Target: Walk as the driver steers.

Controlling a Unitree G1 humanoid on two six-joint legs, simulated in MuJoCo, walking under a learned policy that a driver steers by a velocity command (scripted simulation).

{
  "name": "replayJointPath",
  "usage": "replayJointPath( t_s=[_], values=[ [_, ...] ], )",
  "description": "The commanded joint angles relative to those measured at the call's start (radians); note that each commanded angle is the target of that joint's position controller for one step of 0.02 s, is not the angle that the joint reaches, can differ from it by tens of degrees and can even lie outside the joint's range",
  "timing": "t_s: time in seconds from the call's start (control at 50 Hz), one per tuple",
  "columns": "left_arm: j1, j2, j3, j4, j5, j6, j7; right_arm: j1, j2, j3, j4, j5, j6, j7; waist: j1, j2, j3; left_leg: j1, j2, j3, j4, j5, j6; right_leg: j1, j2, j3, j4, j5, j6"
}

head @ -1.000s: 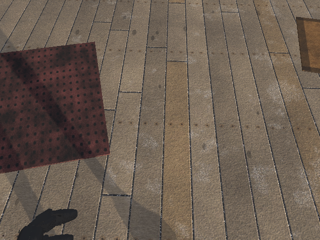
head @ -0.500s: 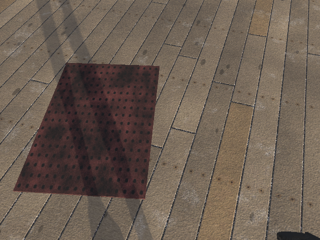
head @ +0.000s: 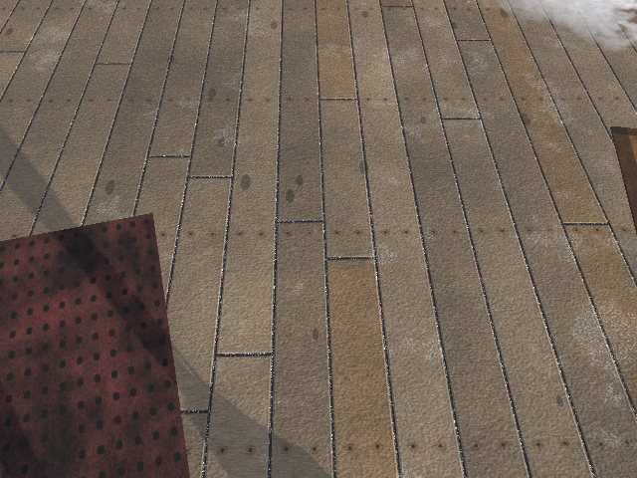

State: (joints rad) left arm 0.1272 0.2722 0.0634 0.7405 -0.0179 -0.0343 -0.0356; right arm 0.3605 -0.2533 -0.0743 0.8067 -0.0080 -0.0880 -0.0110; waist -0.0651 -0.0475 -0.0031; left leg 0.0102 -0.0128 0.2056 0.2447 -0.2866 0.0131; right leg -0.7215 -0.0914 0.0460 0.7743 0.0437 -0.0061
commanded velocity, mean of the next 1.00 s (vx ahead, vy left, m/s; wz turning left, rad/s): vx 0.50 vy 0.00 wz -0.32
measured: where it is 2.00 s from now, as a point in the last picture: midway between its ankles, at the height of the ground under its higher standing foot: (368, 234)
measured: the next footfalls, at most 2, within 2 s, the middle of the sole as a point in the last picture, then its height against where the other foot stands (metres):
right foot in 0.14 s outside the picture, level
left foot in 0.62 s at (305, 449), level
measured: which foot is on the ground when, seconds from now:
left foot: down 0.00-0.16, up 0.18-0.60, down 0.62-1.00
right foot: up 0.00-0.12, down 0.14-0.64, up 0.66-1.00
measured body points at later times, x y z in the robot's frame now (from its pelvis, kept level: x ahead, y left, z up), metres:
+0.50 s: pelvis +0.28 -0.06 +0.00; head +0.31 -0.08 +0.45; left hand +0.42 +0.20 -0.10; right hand +0.42 -0.35 -0.08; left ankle +0.50 +0.07 -0.69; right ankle +0.21 -0.13 -0.74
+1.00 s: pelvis +0.55 -0.08 +0.01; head +0.58 -0.09 +0.46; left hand +0.83 +0.07 -0.08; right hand +0.47 -0.35 -0.12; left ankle +0.52 +0.02 -0.74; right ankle +0.66 -0.30 -0.69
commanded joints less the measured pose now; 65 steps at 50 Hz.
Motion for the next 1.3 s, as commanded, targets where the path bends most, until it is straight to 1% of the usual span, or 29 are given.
replayJointPath(
  t_s=[0.02, 0.1, 0.14, 0.16, 0.18, 0.2, 0.22, 0.24, 0.28, 0.34, 0.44, 0.54, 0.6, 0.62, 0.64, 0.66, 0.68, 0.7, 0.74, 0.78, 0.96, 1.06, 1.1, 1.14, 1.16, 1.18, 1.2, 1.22, 1.3],
  values=[
    [-0.133, 0.028, -0.003, -0.113, -0.003, -0.013, -0.021, -0.022, -0.172, -0.045, -0.046, 0.015, -0.001, -0.009, -0.006, 0.090, 0.092, 0.005, 0.299, -0.061, -0.070, 0.385, 0.131, -0.018, -0.004, -0.039, -0.092, -0.021, -0.031],
    [-0.074, 0.080, 0.024, -0.138, -0.001, -0.006, -0.033, -0.035, -0.223, -0.060, -0.038, 0.030, 0.029, -0.018, 0.059, 0.147, 0.013, 0.088, 0.306, -0.007, 0.156, 0.904, 0.091, 0.162, 0.097, -0.150, -0.126, -0.235, -0.103],
    [0.216, 0.186, 0.082, -0.070, -0.005, -0.001, -0.015, -0.048, -0.219, -0.052, -0.046, 0.032, 0.038, -0.025, 0.212, 0.113, -0.141, -0.088, 0.239, 0.034, 0.568, 0.895, 0.032, 0.610, 0.161, -0.127, -0.221, -0.166, -0.174],
    [0.292, 0.309, 0.110, -0.056, -0.007, 0.003, 0.007, 0.020, -0.106, -0.016, -0.094, -0.010, 0.022, -0.019, 0.168, -0.134, -0.237, -0.513, 0.120, 0.018, 0.954, 0.177, -0.033, 0.992, -0.095, 0.313, -0.223, -0.150, -0.310],
    [0.291, 0.310, 0.098, -0.088, -0.008, -0.011, 0.003, 0.008, -0.079, 0.009, -0.123, 0.000, -0.021, -0.005, 0.150, -0.167, -0.407, -0.740, -0.036, -0.221, 1.175, -0.320, -0.053, 1.150, -0.251, 0.805, -0.420, -0.314, -0.455],
    [0.292, 0.231, 0.075, -0.082, 0.003, -0.018, 0.000, -0.119, -0.153, -0.012, -0.148, 0.043, -0.047, 0.009, 0.200, -0.059, -0.330, -0.850, 0.023, -0.308, 1.197, -0.244, -0.029, 1.115, -0.225, 0.698, -0.469, -0.324, -0.386],
    [0.246, 0.193, 0.065, -0.079, -0.001, -0.025, 0.002, -0.163, -0.146, -0.005, -0.162, 0.050, -0.059, 0.010, 0.175, -0.031, -0.207, -0.867, 0.063, -0.294, 1.132, -0.159, -0.009, 0.975, -0.187, 0.559, -0.466, -0.272, -0.347],
    [0.169, 0.161, 0.054, -0.092, -0.004, -0.026, 0.004, -0.165, -0.142, -0.006, -0.152, 0.024, -0.061, 0.001, 0.123, 0.039, -0.127, -0.810, 0.105, -0.290, 1.040, -0.095, -0.009, 0.811, -0.144, 0.448, -0.469, -0.184, -0.312],
    [0.084, 0.119, 0.038, -0.125, 0.013, -0.027, 0.011, -0.137, -0.157, -0.020, -0.146, 0.000, -0.037, -0.002, 0.053, 0.009, -0.075, -0.671, 0.141, -0.293, 0.940, -0.034, -0.023, 0.600, -0.087, 0.345, -0.513, -0.058, -0.295],
    [0.091, 0.144, 0.046, -0.116, 0.010, -0.035, 0.026, -0.146, -0.120, -0.011, -0.151, -0.010, -0.010, -0.004, 0.038, 0.010, -0.049, -0.635, 0.127, -0.263, 0.813, 0.029, -0.063, 0.481, -0.055, 0.265, -0.541, 0.057, -0.300],
    [0.161, 0.147, 0.043, -0.078, 0.000, -0.029, 0.043, -0.318, -0.067, 0.019, -0.175, -0.002, -0.015, 0.012, 0.117, -0.033, -0.020, -0.554, 0.074, -0.235, 0.427, 0.365, -0.079, 0.443, 0.005, 0.160, -0.530, -0.047, -0.227],
    [0.233, 0.158, 0.043, -0.037, -0.003, -0.026, 0.039, -0.397, -0.116, 0.007, -0.204, 0.014, -0.033, 0.037, 0.150, -0.045, 0.011, -0.553, 0.055, -0.253, 0.287, 0.325, -0.028, 0.580, -0.081, 0.260, -0.458, -0.126, -0.213],
    [0.210, 0.158, 0.044, -0.036, 0.002, -0.016, 0.041, -0.292, -0.142, -0.010, -0.184, 0.011, -0.041, 0.039, 0.081, -0.070, -0.008, -0.420, 0.026, -0.214, 0.222, 0.230, 0.028, 0.626, -0.079, 0.275, -0.350, 0.045, -0.176],
    [0.204, 0.128, 0.033, -0.042, 0.005, -0.016, 0.040, -0.180, -0.174, -0.026, -0.156, 0.002, -0.045, 0.034, 0.029, -0.047, -0.084, -0.249, 0.044, -0.228, 0.224, 0.252, 0.064, 0.599, -0.021, 0.231, -0.206, 0.147, -0.147],
    [0.228, 0.083, 0.014, -0.063, 0.022, -0.019, 0.041, -0.021, -0.236, -0.041, -0.141, -0.011, -0.047, 0.030, -0.022, 0.075, -0.238, 0.030, 0.214, -0.415, 0.255, 0.276, 0.143, 0.447, 0.054, 0.158, 0.085, -0.023, -0.103],
    [0.365, 0.024, -0.004, -0.063, -0.003, -0.034, 0.041, 0.067, -0.297, -0.060, -0.096, -0.006, -0.035, 0.038, 0.019, 0.392, -0.338, 0.323, 0.399, -0.873, 0.130, 0.027, 0.307, 0.088, 0.199, 0.069, 0.415, -0.548, -0.026],
    [0.309, 0.115, 0.010, -0.053, -0.014, -0.040, 0.041, 0.077, -0.203, -0.038, -0.095, 0.022, -0.031, 0.041, -0.020, 0.282, -0.273, 0.305, 0.399, -0.978, 0.048, -0.234, 0.288, -0.055, 0.150, 0.136, 0.524, -0.601, -0.025],
    [0.183, 0.157, 0.021, -0.080, -0.017, -0.042, 0.038, 0.015, -0.158, -0.022, -0.104, 0.021, -0.025, 0.035, -0.035, 0.181, -0.135, 0.185, 0.363, -0.836, 0.034, -0.234, 0.242, -0.102, 0.103, 0.113, 0.540, -0.510, -0.032],
    [0.092, 0.127, 0.017, -0.107, 0.010, -0.045, 0.038, -0.078, -0.127, -0.006, -0.115, 0.001, -0.014, 0.034, 0.010, 0.098, -0.019, -0.032, 0.286, -0.653, -0.002, -0.035, 0.221, -0.052, 0.030, 0.063, 0.439, -0.381, -0.029],
    [0.128, 0.098, 0.017, -0.099, 0.009, -0.040, 0.035, -0.100, -0.103, 0.005, -0.112, -0.004, -0.019, 0.033, 0.051, 0.148, -0.019, -0.115, 0.232, -0.551, -0.041, 0.095, 0.208, 0.038, -0.001, 0.049, 0.360, -0.330, -0.021],
    [-0.079, 0.033, -0.008, -0.137, 0.009, -0.044, 0.022, -0.010, -0.175, -0.010, -0.036, 0.024, -0.005, 0.016, -0.004, 0.117, 0.025, -0.130, 0.189, -0.321, -0.088, 0.326, 0.188, 0.086, 0.011, -0.020, -0.108, 0.002, 0.021],
    [-0.194, 0.049, -0.003, -0.183, 0.000, -0.065, -0.004, 0.062, -0.187, -0.013, 0.006, 0.034, 0.021, 0.011, -0.024, 0.122, 0.062, -0.052, 0.237, -0.382, -0.018, 0.330, 0.179, 0.126, 0.049, -0.016, -0.246, -0.039, 0.001],
    [-0.147, 0.078, 0.009, -0.174, 0.002, -0.074, -0.007, 0.048, -0.209, -0.022, 0.009, 0.035, 0.032, 0.004, 0.016, 0.138, 0.041, -0.032, 0.249, -0.409, 0.043, 0.390, 0.161, 0.218, 0.067, -0.018, -0.290, -0.100, -0.019],
    [0.075, 0.148, 0.045, -0.115, 0.015, -0.079, 0.008, 0.021, -0.187, -0.013, -0.001, 0.030, 0.033, 0.002, 0.134, 0.123, -0.102, -0.124, 0.168, -0.353, 0.291, 0.541, 0.110, 0.578, 0.063, -0.026, -0.317, -0.078, -0.073],
    [0.266, 0.226, 0.065, -0.093, 0.033, -0.076, 0.022, 0.005, -0.118, 0.013, -0.038, 0.003, 0.028, 0.002, 0.208, 0.003, -0.274, -0.330, 0.090, -0.302, 0.609, 0.277, 0.066, 0.890, -0.143, 0.176, -0.269, -0.041, -0.140],
    [0.299, 0.276, 0.072, -0.072, 0.035, -0.065, 0.018, 0.150, -0.028, 0.039, -0.051, 0.024, 0.009, 0.005, 0.140, -0.273, -0.399, -0.675, -0.033, -0.271, 0.915, -0.298, 0.012, 1.151, -0.350, 0.593, -0.365, -0.214, -0.289],
    [0.294, 0.176, 0.052, -0.074, 0.024, -0.059, 0.021, 0.103, -0.137, 0.013, -0.030, 0.048, 0.002, 0.006, 0.177, -0.171, -0.339, -0.779, 0.020, -0.347, 1.032, -0.286, 0.006, 1.092, -0.323, 0.631, -0.430, -0.380, -0.275],
    [0.237, 0.130, 0.036, -0.073, 0.016, -0.059, 0.025, 0.009, -0.178, -0.002, -0.054, 0.054, 0.003, 0.006, 0.175, -0.110, -0.193, -0.821, 0.059, -0.329, 1.048, -0.193, 0.007, 0.966, -0.288, 0.469, -0.450, -0.370, -0.232],
    [0.075, 0.065, 0.018, -0.054, 0.030, -0.075, 0.020, -0.031, -0.113, -0.006, -0.066, 0.039, 0.040, 0.007, 0.067, -0.068, -0.023, -0.668, 0.146, -0.313, 0.937, -0.007, -0.006, 0.603, -0.179, 0.166, -0.589, -0.161, -0.187]
  ],
)
Over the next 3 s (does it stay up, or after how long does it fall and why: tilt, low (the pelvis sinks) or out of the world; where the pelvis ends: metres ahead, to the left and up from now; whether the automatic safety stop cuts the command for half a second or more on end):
stays up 1.59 -0.06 0.00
